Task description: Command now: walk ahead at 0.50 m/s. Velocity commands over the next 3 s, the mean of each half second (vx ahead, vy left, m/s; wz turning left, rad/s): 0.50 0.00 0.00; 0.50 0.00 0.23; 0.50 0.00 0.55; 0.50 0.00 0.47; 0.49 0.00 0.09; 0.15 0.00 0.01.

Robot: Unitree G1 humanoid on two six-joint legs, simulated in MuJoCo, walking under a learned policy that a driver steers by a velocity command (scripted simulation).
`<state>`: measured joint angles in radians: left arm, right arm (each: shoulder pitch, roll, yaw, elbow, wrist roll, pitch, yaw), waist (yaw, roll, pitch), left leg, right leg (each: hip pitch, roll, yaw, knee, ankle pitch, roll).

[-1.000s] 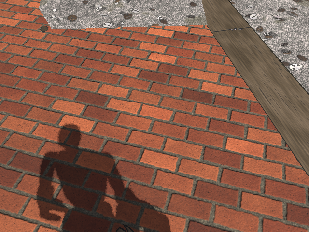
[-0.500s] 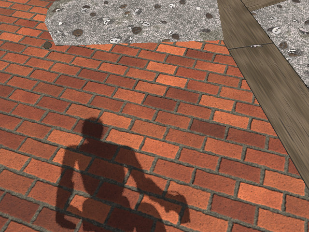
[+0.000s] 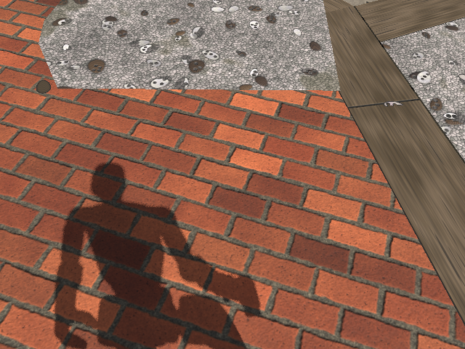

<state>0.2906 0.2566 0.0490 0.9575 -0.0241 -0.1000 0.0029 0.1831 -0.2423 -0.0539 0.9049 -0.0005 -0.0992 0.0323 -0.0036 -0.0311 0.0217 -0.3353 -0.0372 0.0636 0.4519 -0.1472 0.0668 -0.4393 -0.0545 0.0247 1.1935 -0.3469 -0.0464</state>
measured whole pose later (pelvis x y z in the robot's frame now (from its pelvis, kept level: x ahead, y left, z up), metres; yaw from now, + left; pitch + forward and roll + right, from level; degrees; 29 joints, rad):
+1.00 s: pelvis +0.55 -0.01 -0.02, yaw +9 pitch +2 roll -1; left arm 0.33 0.26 0.07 0.99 0.00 -0.05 0.03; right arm 0.06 -0.24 -0.07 0.82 0.02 -0.06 0.05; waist 0.03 0.01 0.02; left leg -0.52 0.00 0.06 0.59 -0.11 0.12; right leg 0.06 -0.06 -0.20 0.50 -0.46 0.03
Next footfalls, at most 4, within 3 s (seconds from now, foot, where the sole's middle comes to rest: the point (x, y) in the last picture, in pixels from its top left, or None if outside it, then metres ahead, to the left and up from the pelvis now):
0.42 right None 0.40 -0.15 -0.77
0.98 left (201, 276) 0.70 0.10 -0.77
1.48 right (233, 190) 1.03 0.00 -0.77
2.00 left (128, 174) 1.10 0.39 -0.77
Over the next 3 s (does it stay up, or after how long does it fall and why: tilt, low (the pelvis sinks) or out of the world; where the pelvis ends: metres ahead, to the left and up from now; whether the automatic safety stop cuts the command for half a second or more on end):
stays up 1.38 0.44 0.00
